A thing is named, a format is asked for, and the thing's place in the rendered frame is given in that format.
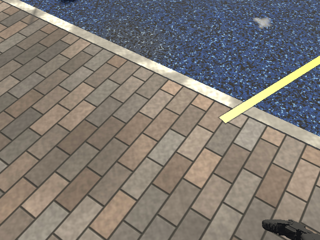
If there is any right robot hand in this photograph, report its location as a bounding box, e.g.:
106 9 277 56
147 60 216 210
262 219 320 240

